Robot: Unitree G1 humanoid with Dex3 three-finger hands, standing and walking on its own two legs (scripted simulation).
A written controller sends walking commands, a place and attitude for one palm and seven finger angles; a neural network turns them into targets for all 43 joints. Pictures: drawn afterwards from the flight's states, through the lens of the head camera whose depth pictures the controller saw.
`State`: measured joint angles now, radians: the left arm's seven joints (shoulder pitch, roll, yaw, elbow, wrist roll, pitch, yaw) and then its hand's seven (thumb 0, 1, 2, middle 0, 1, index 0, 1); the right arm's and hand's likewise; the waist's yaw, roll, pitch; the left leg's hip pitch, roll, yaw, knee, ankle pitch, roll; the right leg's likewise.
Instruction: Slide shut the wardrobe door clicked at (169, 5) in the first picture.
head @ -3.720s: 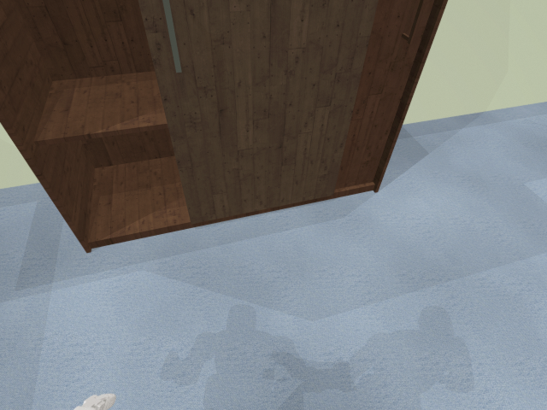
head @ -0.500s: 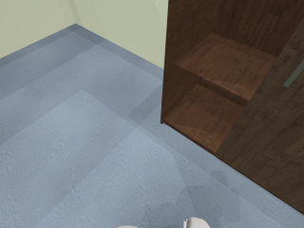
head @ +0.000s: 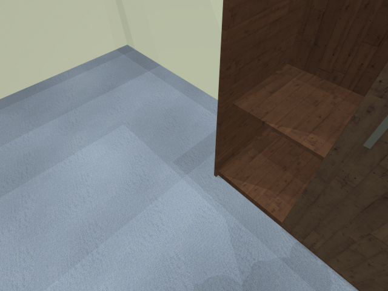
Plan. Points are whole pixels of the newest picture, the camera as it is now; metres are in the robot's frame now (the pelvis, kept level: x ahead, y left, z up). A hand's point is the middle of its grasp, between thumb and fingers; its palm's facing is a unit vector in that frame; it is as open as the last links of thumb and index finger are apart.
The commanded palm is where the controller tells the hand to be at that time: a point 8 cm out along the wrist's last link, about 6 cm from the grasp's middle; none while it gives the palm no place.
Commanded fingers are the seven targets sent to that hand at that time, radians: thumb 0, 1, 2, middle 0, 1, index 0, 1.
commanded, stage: turn to face it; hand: right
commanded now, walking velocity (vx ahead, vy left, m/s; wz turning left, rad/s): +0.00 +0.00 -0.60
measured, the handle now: out of the picture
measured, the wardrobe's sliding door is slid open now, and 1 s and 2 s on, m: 0.45 0.45 0.45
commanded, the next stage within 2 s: take the last steps up to it in 1.22 s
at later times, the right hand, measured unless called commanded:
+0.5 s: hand out of the picture -0.03 -0.18 -0.16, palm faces +0.33 +0.91 -0.27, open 7.4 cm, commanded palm none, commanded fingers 0.00 -0.90 -0.90 0.20 0.30 0.20 0.30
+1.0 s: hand out of the picture -0.13 -0.25 -0.17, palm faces +0.55 +0.79 -0.25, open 7.4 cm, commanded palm none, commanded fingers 0.00 -0.90 -0.90 0.20 0.30 0.20 0.30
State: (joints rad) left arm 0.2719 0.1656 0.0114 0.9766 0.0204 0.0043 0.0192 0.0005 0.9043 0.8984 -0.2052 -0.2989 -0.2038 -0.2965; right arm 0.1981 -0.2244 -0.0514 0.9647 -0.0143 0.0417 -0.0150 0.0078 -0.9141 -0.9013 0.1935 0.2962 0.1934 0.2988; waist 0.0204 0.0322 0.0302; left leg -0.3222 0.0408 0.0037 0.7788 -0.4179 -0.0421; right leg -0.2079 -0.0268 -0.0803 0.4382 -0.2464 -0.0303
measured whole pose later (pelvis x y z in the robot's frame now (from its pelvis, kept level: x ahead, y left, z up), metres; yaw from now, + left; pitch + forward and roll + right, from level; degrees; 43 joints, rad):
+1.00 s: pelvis -0.07 -0.03 +0.00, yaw -31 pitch +0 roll +1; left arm 0.21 0.18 0.03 0.93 0.01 0.03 0.00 0.00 0.90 0.90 -0.21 -0.30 -0.21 -0.30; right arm 0.21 -0.26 -0.08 0.95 -0.02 0.06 -0.02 0.01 -0.91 -0.90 0.20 0.30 0.20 0.30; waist -0.01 0.03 0.03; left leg -0.48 0.10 -0.01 1.06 -0.31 -0.10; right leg -0.22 0.06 -0.02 0.41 -0.19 -0.09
